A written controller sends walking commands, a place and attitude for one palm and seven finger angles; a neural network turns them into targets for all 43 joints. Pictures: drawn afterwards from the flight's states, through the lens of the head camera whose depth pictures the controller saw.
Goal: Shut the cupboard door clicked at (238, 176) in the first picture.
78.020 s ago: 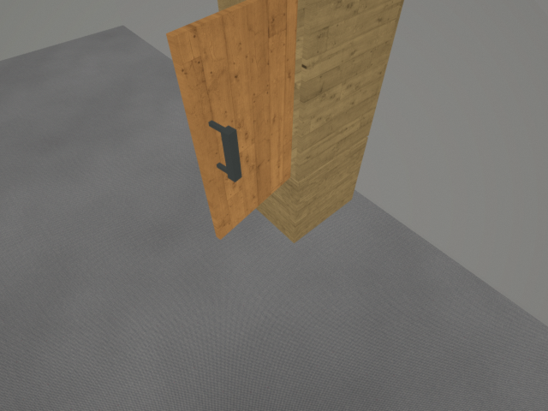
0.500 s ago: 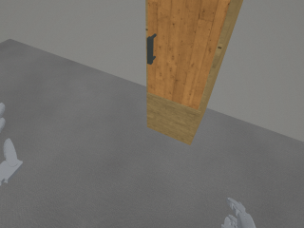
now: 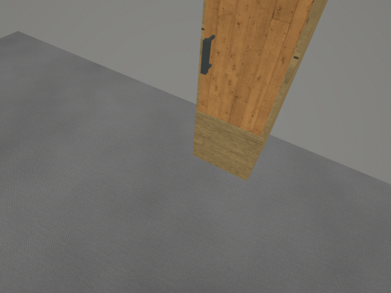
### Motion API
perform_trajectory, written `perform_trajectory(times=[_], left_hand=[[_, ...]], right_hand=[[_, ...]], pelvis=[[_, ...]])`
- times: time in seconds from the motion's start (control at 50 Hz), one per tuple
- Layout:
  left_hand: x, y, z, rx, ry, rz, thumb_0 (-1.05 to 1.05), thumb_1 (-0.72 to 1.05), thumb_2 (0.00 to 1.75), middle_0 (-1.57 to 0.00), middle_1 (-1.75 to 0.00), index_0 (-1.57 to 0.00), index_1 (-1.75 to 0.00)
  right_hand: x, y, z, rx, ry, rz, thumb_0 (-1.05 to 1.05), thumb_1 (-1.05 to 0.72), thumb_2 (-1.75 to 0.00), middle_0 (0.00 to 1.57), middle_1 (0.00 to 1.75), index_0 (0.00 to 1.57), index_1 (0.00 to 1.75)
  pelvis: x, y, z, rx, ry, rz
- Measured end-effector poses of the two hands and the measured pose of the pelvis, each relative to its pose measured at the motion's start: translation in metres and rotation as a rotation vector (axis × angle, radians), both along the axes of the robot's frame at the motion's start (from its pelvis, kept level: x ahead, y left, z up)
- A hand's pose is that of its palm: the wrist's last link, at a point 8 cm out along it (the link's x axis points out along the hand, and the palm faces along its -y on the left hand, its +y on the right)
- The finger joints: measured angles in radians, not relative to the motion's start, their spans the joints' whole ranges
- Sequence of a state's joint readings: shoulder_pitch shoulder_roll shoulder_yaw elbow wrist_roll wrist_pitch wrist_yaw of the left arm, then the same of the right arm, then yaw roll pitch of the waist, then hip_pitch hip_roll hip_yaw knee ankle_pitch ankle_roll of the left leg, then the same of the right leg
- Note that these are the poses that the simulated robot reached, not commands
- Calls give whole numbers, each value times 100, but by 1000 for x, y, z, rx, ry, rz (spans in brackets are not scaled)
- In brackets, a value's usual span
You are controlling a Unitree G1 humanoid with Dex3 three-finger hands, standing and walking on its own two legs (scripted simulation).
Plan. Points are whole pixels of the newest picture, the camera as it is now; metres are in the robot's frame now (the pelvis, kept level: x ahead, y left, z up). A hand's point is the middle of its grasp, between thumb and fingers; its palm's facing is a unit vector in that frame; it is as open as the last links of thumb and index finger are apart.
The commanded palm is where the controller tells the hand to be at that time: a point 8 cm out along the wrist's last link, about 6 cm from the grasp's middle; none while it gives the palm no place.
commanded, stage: let the arm hang, fingers relaxed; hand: left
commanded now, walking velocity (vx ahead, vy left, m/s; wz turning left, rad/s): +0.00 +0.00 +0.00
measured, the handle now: (208, 54) +0.95 +0.00 -0.01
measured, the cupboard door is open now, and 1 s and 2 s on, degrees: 0 0 0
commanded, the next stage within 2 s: look to check the result in 0.66 s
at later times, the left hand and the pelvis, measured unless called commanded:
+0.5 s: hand out of the picture -0.01 +0.17 -0.17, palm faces +0.01 -0.99 -0.16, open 7.4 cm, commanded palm none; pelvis +0.00 +0.02 +0.00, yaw -2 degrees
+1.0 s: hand out of the picture +0.00 +0.20 -0.17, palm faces +0.00 -0.97 -0.23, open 7.4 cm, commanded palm none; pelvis +0.00 +0.01 +0.00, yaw -2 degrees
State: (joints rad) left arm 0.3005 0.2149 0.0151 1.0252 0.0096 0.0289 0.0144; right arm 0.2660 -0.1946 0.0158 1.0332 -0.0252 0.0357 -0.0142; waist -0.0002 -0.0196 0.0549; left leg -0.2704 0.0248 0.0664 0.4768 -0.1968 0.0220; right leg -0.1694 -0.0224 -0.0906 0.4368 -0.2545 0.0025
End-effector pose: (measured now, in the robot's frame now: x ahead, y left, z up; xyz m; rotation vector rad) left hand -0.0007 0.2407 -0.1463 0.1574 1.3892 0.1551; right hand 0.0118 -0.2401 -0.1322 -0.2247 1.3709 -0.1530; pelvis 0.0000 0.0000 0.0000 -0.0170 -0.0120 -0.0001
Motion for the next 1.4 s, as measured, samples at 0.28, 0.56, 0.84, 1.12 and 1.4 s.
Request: perform_trajectory(times=[0.28, 0.56, 0.84, 1.12, 1.4], left_hand=[[-48, 6, 9, 19, 125, 21, 0, 91, 90, -20, -29, -20, -29], [-12, -19, 0, -48, 14, -4, 0, 91, 90, -20, -29, -20, -29], [-13, -4, 6, 4, 46, -3, 0, 91, 90, -20, -29, -20, -29], [11, 2, 10, 29, 12, -24, 0, 91, 90, -20, -29, -20, -29], [44, 3, 14, 42, -47, -40, 0, 91, 90, -20, -30, -20, -29]], right_hand=[[-47, 42, -16, 88, 71, -91, 0, -91, -90, 20, 30, 20, 30], [-44, 46, -14, 82, 30, -114, 0, -91, -90, 20, 30, 20, 30], [-38, 27, -12, 57, 38, -109, 0, -91, -90, 20, 30, 20, 29], [-8, 6, -8, 28, -5, -77, 0, -91, -90, 20, 30, 20, 29], [21, -11, -4, 6, -43, -47, 0, -91, -90, 20, 30, 20, 30]], pelvis=[[-3, 14, 3, 7, -18, -22], [-4, 16, 2, 13, -13, -29], [1, 10, 3, 13, -16, -30], [6, 3, 5, 13, -19, -29], [15, -3, 6, 15, -15, -22]])
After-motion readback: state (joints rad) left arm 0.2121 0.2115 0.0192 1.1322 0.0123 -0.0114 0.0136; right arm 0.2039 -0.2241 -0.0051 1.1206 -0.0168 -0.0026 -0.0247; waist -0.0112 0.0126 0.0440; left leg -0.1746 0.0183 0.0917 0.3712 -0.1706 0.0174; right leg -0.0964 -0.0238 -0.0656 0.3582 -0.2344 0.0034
